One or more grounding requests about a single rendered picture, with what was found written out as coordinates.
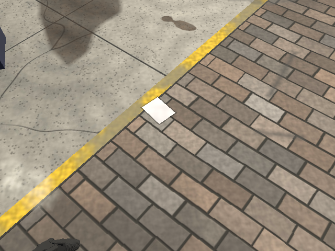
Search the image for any left robot hand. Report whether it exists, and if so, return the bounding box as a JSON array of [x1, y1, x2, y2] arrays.
[[32, 238, 80, 251]]

